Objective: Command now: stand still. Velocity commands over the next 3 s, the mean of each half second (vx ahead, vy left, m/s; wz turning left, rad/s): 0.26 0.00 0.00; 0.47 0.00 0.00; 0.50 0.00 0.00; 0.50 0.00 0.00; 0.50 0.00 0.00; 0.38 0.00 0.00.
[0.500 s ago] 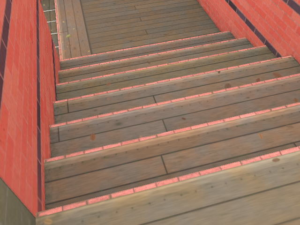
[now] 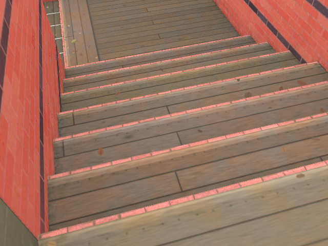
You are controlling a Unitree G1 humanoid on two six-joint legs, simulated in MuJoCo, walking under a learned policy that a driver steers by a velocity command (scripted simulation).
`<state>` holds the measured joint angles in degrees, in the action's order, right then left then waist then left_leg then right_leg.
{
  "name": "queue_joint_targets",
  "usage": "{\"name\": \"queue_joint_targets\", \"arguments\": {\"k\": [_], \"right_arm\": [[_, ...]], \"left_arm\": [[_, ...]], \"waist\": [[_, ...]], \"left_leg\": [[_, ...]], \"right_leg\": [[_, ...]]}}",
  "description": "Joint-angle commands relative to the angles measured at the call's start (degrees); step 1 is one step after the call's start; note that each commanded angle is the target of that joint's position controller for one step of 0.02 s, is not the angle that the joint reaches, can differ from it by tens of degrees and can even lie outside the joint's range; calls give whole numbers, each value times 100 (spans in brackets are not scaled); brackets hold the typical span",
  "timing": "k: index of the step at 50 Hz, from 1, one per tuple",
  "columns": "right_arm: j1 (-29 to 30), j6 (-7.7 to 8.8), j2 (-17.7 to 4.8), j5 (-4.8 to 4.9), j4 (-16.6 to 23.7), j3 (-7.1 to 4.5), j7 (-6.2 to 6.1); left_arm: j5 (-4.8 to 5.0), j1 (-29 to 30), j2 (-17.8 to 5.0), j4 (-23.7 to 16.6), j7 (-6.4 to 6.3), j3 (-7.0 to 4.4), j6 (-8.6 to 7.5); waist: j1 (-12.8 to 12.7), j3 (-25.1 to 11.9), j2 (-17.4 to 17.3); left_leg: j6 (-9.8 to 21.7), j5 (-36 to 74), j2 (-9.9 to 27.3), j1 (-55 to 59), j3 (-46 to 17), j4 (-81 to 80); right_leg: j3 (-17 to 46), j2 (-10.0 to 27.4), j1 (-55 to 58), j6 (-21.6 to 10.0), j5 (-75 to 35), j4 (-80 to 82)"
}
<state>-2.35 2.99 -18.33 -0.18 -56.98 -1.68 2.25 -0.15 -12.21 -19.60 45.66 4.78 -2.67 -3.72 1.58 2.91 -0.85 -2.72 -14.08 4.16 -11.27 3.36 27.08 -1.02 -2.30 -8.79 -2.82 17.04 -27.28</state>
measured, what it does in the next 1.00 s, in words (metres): walks ahead: left foot, then right foot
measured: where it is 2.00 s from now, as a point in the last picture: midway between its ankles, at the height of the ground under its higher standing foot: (130, 181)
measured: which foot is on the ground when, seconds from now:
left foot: down 0.00-0.08, up 0.10-0.38, down 0.40-0.92, up 0.94-1.00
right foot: down 0.00-0.40, up 0.42-0.86, down 0.88-1.00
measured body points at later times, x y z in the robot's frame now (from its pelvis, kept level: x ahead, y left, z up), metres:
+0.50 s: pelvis +0.12 +0.08 +0.00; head +0.13 +0.09 +0.45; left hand +0.13 +0.35 -0.14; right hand +0.20 -0.17 -0.13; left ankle +0.11 +0.18 -0.74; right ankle +0.03 -0.06 -0.66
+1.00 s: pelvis +0.41 +0.06 -0.01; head +0.42 +0.06 +0.44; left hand +0.53 +0.31 -0.13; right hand +0.36 -0.17 -0.16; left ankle +0.23 +0.19 -0.63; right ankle +0.48 -0.02 -0.74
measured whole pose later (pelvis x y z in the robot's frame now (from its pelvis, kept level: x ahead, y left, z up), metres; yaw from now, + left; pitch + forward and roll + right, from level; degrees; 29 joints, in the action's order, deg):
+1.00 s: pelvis +0.41 +0.06 -0.01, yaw +1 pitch +2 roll -1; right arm -25.9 5.7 -11.6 -4.4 -60.4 -0.1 3.6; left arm -2.5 -7.7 -11.6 53.5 0.6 -2.0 -5.6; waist 0.3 -1.1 -1.9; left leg 3.6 -24.2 0.6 -15.3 -3.2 67.4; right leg -4.6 -3.0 -22.7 -4.7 8.3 -28.7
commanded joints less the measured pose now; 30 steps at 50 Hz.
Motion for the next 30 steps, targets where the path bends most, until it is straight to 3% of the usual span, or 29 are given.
{"name": "queue_joint_targets", "arguments": {"k": [1,3,4,5,6,7,8,9,11,13,14,16,17,18,19,20,21,22,23,24,25,27,29,30], "right_arm": [[332,61,-784,2,216,-149,-18],[237,33,-807,-14,120,-162,-27],[220,7,-983,-86,119,-234,-74],[383,8,-1034,-185,161,-283,-129],[529,35,-863,-264,214,-255,-169],[565,81,-577,-333,265,-170,-202],[623,132,-455,-390,324,-135,-233],[531,170,-422,-394,400,-143,-246],[297,162,-372,-467,418,-147,-200],[252,76,-231,-500,394,-109,-117],[220,40,-158,-453,362,-80,-64],[83,88,-150,-259,294,-51,61],[-66,153,-204,-246,211,-50,89],[-263,240,-334,-219,176,-79,71],[-659,355,-530,-200,121,-148,16],[-1411,447,-799,-302,-12,-236,-81],[-2766,483,-1251,-389,-116,-316,-192],[-3420,523,-1038,-616,-329,-288,-188],[-2727,568,-732,-542,-210,-229,-174],[-2040,521,-281,-438,4,-102,-160],[-1836,489,12,-367,94,21,-167],[-1479,417,352,-419,257,164,-245],[-1733,464,308,-445,212,172,-233],[-1950,464,216,-477,164,167,-150]], "left_arm": [[9,6,-895,-233,-12,-222,-69],[2,-152,-929,-122,-22,-238,-49],[-86,-482,-1214,-15,-84,-364,-22],[-211,-916,-1376,136,-178,-456,-15],[-268,-1259,-1255,255,-294,-445,-35],[-286,-1394,-942,328,-421,-343,-48],[-312,-1519,-555,374,-531,-197,-92],[-332,-1396,-340,405,-613,-97,-153],[-303,-871,-264,350,-705,-1,-210],[-264,-606,-482,304,-712,-20,-171],[-269,-594,-623,312,-674,-44,-126],[-244,-744,-915,394,-536,-101,-37],[-272,-727,-984,443,-472,-119,-14],[-338,-771,-936,495,-420,-102,3],[-427,-937,-718,622,-385,-45,-28],[-539,-1122,-273,751,-339,65,-82],[-519,-1027,353,346,-211,247,-260],[-391,-180,158,276,-183,125,-383],[-345,-118,106,333,-257,102,-475],[-392,-283,-181,532,-357,-6,-448],[-475,-359,-53,556,-417,9,-398],[-512,-444,273,622,-372,75,-218],[-399,-68,346,522,-262,109,-132],[-364,120,413,524,-228,138,-104]], "waist": [[0,-416,54],[-24,-381,96],[-191,-196,277],[-470,69,582],[-663,339,810],[-719,554,988],[-811,532,999],[-717,399,863],[-450,330,572],[-291,394,486],[-211,425,549],[-115,491,449],[-76,490,458],[-18,436,420],[137,250,283],[391,-193,-254],[765,-1166,-1644],[1187,-281,-1082],[758,338,-640],[369,375,-258],[146,324,-213],[-240,408,-89],[-168,321,-209],[-125,231,-215]], "left_leg": [[75,1043,65,140,-86,-243],[84,571,44,101,-67,-291],[160,-326,-93,-237,34,-101],[235,-1000,-189,-932,81,306],[339,-1112,-214,-1721,2,710],[484,-1072,-40,-2259,-294,1167],[589,-1456,115,-2635,-660,1866],[679,-1610,140,-2788,-833,2380],[676,-1306,16,-2440,-657,2407],[534,-997,-91,-1518,-245,1730],[472,-883,-151,-881,-107,1375],[425,169,-313,19,37,495],[452,499,-418,329,62,201],[523,545,-495,648,62,34],[649,584,-481,1174,-24,28],[963,648,9,1860,-631,-138],[2480,241,1500,3636,-3479,-971],[2399,-703,1694,3428,-4440,-1674],[2041,-1591,1665,2613,-3774,-1772],[1926,-1565,1457,2006,-3150,-1841],[1858,-964,1266,1594,-2632,-1915],[1662,167,1033,761,-1919,-2195],[1704,845,809,597,-1341,-2349],[1725,1359,757,618,-1155,-2315]], "right_leg": [[568,496,47,-164,-1531,525],[649,533,82,-227,-892,711],[885,676,183,-515,268,1011],[1497,1095,454,-948,1561,1426],[2311,1695,872,-1331,2299,1824],[2879,2270,1136,-1552,2296,2113],[3130,2540,1391,-1599,1927,2288],[2973,2514,1593,-1484,1570,2341],[2048,1949,1430,-1054,1101,2434],[1199,1518,808,-803,704,2537],[903,1397,374,-748,497,2543],[692,1383,-172,-797,575,2212],[739,1423,-361,-855,719,1991],[776,1459,-488,-902,715,1719],[681,1322,-669,-842,466,1053],[290,850,-941,-522,310,-420],[-43,-208,-2728,56,1527,-2438],[984,-147,-3966,-107,1772,-3883],[1162,223,-4266,-338,1075,-4425],[825,512,-3919,-405,590,-4530],[731,699,-3571,-489,209,-4288],[690,952,-2990,-434,-357,-3862],[431,970,-2986,-270,-931,-3317],[350,979,-3071,-150,-1166,-3134]]}}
